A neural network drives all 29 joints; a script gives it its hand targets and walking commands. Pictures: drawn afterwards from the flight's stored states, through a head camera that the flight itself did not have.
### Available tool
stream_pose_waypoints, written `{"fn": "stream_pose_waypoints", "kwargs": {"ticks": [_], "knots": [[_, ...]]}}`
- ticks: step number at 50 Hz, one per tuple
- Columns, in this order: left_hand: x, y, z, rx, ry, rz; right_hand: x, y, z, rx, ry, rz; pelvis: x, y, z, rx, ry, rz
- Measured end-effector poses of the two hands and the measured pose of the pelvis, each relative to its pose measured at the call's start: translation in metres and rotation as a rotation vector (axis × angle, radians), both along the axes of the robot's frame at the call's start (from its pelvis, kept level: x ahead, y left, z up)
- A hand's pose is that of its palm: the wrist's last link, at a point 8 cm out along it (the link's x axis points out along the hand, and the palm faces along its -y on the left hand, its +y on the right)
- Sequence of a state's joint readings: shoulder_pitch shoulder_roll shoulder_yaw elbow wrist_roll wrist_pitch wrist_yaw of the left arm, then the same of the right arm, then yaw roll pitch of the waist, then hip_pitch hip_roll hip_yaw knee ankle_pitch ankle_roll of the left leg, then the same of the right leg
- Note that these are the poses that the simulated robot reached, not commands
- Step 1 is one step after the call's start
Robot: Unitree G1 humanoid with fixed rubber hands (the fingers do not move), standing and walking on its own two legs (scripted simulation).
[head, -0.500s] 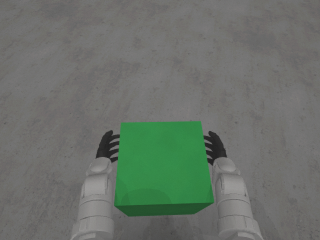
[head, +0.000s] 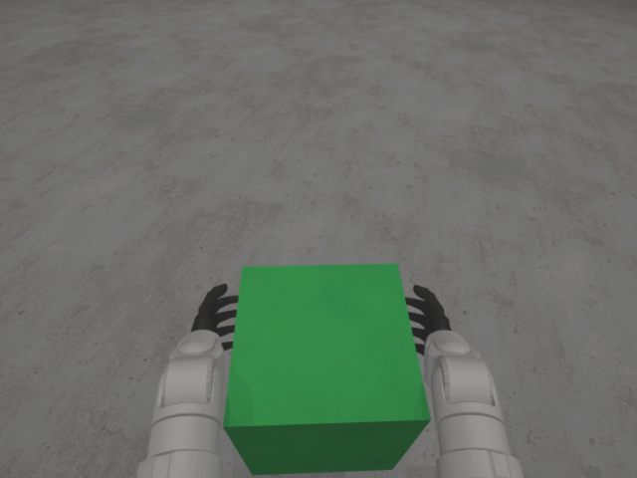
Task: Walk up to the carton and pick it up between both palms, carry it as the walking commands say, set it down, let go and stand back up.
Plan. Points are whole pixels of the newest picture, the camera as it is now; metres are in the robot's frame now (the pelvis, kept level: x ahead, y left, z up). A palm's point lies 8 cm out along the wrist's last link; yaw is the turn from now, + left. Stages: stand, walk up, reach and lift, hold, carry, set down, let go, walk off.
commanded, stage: reach and lift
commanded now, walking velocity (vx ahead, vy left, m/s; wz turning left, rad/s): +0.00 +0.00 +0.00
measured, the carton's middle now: (321, 374) +0.29 +0.00 -0.04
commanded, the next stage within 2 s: hold in 1.04 s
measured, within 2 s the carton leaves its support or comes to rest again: neither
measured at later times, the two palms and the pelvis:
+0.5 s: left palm (202, 341) +0.29 +0.15 +0.05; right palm (440, 342) +0.29 -0.15 +0.05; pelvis -0.01 +0.00 +0.00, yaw +0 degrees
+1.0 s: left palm (204, 341) +0.29 +0.15 +0.05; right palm (441, 341) +0.29 -0.15 +0.05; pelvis +0.00 +0.00 +0.00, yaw +0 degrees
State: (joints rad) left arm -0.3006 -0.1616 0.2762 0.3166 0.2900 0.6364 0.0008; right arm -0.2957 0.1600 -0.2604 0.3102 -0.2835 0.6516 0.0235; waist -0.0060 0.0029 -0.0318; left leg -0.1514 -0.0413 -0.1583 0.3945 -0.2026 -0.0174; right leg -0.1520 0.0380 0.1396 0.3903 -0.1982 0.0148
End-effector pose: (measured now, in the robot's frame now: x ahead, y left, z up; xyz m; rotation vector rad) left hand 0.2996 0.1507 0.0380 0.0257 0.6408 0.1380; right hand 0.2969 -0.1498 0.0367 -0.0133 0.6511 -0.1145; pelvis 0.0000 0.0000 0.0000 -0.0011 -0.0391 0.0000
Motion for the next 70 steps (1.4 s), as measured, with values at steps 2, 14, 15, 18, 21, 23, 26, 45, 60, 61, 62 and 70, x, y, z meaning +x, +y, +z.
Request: {"fn": "stream_pose_waypoints", "kwargs": {"ticks": [2, 14, 15, 18, 21, 23, 26, 45, 60, 61, 62, 70], "knots": [[-0.002, 0.000, 0.004, 0.000, -0.003, 0.001, -0.002, 0.000, 0.004, 0.001, -0.003, 0.001, 0.000, 0.000, 0.000, 0.000, -0.018, 0.001], [-0.011, 0.000, 0.015, -0.010, 0.007, 0.007, -0.011, 0.000, 0.015, 0.014, 0.007, -0.010, -0.006, 0.000, 0.001, 0.001, -0.082, -0.001], [-0.012, 0.000, 0.015, -0.010, 0.008, 0.007, -0.012, 0.000, 0.015, 0.015, 0.008, -0.011, -0.006, 0.000, 0.001, 0.001, -0.083, -0.001], [-0.012, 0.000, 0.014, -0.010, 0.010, 0.006, -0.012, 0.000, 0.014, 0.016, 0.010, -0.013, -0.008, 0.001, 0.001, 0.001, -0.085, -0.003], [-0.012, 0.000, 0.014, -0.010, 0.011, 0.005, -0.012, 0.000, 0.014, 0.017, 0.011, -0.015, -0.008, 0.001, 0.001, 0.001, -0.083, -0.003], [-0.011, 0.000, 0.014, -0.009, 0.010, 0.004, -0.012, 0.000, 0.014, 0.018, 0.010, -0.016, -0.008, 0.001, 0.001, 0.001, -0.082, -0.004], [-0.010, 0.000, 0.014, -0.008, 0.009, 0.004, -0.011, 0.000, 0.014, 0.019, 0.008, -0.016, -0.008, 0.001, 0.001, 0.001, -0.079, -0.005], [-0.008, -0.001, 0.014, 0.009, 0.014, -0.007, -0.008, 0.000, 0.014, -0.008, 0.012, 0.003, 0.002, -0.001, 0.002, 0.000, -0.074, -0.004], [-0.015, -0.002, 0.012, 0.014, 0.020, -0.018, -0.016, -0.002, 0.013, -0.020, 0.018, 0.003, 0.000, -0.002, 0.002, 0.000, -0.084, -0.002], [-0.016, -0.002, 0.012, 0.014, 0.020, -0.018, -0.017, -0.002, 0.013, -0.020, 0.018, 0.003, -0.001, -0.001, 0.002, 0.000, -0.085, -0.002], [-0.016, -0.002, 0.012, 0.013, 0.020, -0.018, -0.018, -0.002, 0.013, -0.019, 0.018, 0.002, -0.001, -0.001, 0.002, 0.000, -0.085, -0.002], [-0.019, -0.001, 0.012, 0.009, 0.018, -0.012, -0.020, -0.001, 0.013, -0.014, 0.016, 0.001, -0.006, -0.001, 0.001, 0.000, -0.089, -0.001]]}}
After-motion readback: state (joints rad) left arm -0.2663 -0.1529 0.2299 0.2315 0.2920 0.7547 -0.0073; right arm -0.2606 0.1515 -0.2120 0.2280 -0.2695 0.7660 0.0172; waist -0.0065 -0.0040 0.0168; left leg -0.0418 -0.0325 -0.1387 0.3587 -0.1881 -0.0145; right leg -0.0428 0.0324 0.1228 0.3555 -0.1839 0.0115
